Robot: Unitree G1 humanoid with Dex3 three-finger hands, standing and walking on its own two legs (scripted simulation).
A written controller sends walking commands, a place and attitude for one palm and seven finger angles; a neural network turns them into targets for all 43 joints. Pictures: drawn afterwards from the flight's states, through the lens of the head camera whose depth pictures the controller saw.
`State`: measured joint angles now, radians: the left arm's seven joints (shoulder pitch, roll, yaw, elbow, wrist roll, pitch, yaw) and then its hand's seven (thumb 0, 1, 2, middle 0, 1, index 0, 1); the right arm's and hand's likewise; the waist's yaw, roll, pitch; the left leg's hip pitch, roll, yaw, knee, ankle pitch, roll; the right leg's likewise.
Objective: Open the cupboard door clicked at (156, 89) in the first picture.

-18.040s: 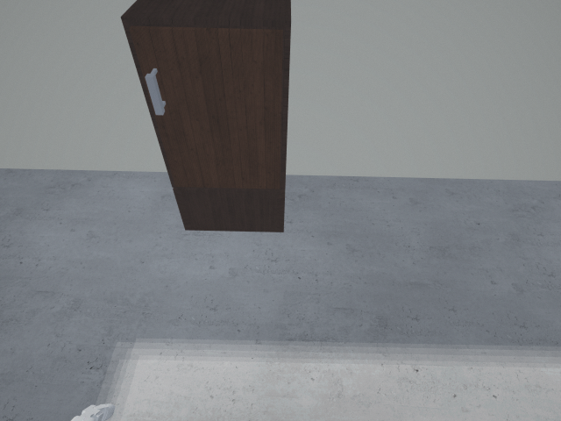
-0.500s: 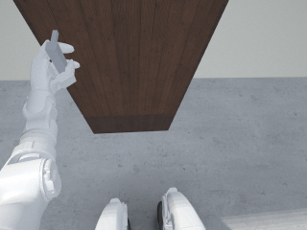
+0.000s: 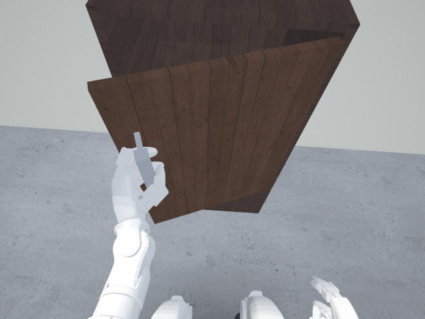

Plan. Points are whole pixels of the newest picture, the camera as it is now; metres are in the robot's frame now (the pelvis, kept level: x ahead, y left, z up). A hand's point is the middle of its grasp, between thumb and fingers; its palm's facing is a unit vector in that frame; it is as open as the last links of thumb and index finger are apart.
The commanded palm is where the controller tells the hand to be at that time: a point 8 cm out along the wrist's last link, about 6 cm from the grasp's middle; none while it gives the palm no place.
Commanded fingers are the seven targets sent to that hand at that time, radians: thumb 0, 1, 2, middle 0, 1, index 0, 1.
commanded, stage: pull the door open along its arc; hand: left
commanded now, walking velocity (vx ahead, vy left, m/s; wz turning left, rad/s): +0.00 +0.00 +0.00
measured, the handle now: (145, 162) +0.39 +0.15 +0.03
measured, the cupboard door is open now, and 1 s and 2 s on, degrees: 22 40 43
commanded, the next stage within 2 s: open thumb and fingers to let go in 0.36 s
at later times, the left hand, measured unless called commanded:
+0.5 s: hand (203, 244) +0.24 +0.03 +0.03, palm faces +0.28 -0.96 -0.04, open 6.0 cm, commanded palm +0.20 +0.08 +0.03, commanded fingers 0.00 0.69 0.81 -0.38 -1.33 -0.38 -1.33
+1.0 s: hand (200, 237) +0.26 +0.04 +0.03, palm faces +0.37 -0.93 -0.02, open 12.9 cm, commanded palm +0.21 +0.07 +0.03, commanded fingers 0.00 -0.50 0.30 -0.25 -0.90 -0.25 -0.90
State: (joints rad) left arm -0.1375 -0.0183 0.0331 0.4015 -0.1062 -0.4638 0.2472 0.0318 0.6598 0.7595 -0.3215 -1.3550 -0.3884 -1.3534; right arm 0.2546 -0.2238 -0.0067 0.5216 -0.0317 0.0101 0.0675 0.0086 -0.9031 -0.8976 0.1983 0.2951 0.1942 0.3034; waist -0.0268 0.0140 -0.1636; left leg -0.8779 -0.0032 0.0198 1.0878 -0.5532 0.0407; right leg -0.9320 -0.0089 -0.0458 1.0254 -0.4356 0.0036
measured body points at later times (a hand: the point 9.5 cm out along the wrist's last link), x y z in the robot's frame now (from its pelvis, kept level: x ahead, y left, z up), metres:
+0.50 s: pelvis -0.01 -0.04 +0.00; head +0.04 -0.04 +0.44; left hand +0.22 +0.08 +0.03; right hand +0.20 -0.23 -0.09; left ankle -0.02 +0.09 -0.66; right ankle +0.03 -0.13 -0.66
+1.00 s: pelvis -0.02 -0.05 -0.01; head +0.05 -0.06 +0.44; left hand +0.23 +0.08 +0.03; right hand +0.17 -0.26 -0.11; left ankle -0.02 +0.09 -0.66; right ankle +0.03 -0.13 -0.66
